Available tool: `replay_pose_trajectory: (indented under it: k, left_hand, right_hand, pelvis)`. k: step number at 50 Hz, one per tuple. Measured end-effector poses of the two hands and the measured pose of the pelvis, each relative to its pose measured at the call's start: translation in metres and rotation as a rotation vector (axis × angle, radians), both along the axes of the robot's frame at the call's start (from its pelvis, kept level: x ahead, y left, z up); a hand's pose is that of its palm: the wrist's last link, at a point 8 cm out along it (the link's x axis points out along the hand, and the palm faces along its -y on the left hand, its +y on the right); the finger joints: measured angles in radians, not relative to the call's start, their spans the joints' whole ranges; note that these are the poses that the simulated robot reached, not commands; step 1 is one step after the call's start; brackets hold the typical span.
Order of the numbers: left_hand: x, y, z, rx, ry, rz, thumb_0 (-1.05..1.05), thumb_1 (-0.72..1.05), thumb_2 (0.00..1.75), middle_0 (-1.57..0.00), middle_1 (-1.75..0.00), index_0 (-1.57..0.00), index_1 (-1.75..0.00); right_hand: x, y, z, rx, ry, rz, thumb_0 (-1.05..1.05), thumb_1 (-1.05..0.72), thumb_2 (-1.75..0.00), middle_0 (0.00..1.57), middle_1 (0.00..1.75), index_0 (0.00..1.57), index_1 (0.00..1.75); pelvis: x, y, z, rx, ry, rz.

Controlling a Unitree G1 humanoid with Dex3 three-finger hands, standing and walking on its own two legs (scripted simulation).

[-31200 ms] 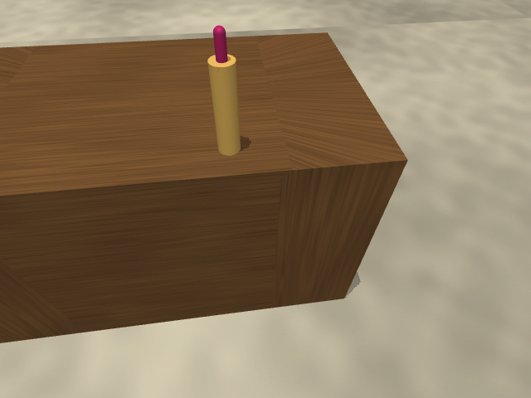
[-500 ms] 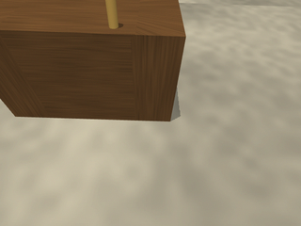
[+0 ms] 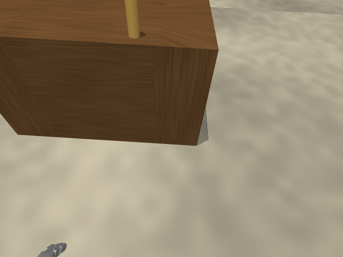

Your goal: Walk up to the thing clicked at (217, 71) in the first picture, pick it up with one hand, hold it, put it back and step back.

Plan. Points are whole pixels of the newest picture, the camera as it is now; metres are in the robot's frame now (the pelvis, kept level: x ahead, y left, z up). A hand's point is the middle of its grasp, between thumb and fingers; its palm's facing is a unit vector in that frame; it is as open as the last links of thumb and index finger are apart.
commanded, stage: step back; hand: left
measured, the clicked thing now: (131, 4) +1.03 +0.21 +0.12
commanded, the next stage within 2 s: stand in 0.34 s
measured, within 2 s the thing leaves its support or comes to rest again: neither
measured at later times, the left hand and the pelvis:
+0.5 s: hand out of the picture +0.07 +0.26 -0.14, palm faces +0.01 -0.94 -0.34, open 7.4 cm; pelvis +0.00 +0.00 +0.01, yaw +0 degrees
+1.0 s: hand out of the picture +0.06 +0.24 -0.14, palm faces -0.03 -0.94 -0.35, open 7.4 cm; pelvis -0.01 -0.02 +0.02, yaw +0 degrees
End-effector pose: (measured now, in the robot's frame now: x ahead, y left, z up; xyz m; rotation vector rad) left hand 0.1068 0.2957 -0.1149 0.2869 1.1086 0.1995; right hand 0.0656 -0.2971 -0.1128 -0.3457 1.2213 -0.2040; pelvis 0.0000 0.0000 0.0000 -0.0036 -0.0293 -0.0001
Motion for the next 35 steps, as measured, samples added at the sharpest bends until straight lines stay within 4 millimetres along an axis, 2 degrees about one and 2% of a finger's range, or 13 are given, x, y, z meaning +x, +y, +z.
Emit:
replay_pose_trajectory:
  k: [10,17,25,35]
  left_hand:
    - [-0.003,0.013,0.006,0.024,0.020,0.021,0.01,0.90,0.90,-0.20,-0.30,-0.20,-0.30]
    - [-0.019,0.016,0.009,0.029,0.047,0.035,0.01,0.90,0.90,-0.20,-0.30,-0.20,-0.30]
    - [-0.041,0.004,0.009,0.009,0.107,0.028,0.01,0.90,0.90,-0.20,-0.30,-0.20,-0.30]
    - [-0.054,-0.007,0.011,0.009,0.130,0.010,0.01,0.90,0.90,-0.20,-0.30,-0.20,-0.30]
  right_hand:
    - [0.039,0.006,0.009,0.000,-0.067,0.019,0.01,-0.90,-0.90,0.21,0.30,0.21,0.30]
    - [0.048,0.011,0.012,0.018,-0.084,0.039,0.01,-0.90,-0.90,0.21,0.30,0.20,0.30]
    - [0.039,0.012,0.013,0.048,-0.079,0.029,0.01,-0.90,-0.90,0.21,0.30,0.20,0.30]
    - [0.008,0.001,0.008,0.054,-0.024,-0.003,0.01,-0.90,-0.90,0.21,0.30,0.20,0.30]
  pelvis:
    - [0.002,0.004,0.005,-0.003,-0.003,0.007]
    - [-0.001,0.004,0.008,-0.002,-0.010,0.008]
    - [-0.005,0.002,0.014,0.004,-0.019,0.004]
    - [-0.011,-0.005,0.017,0.007,-0.022,0.000]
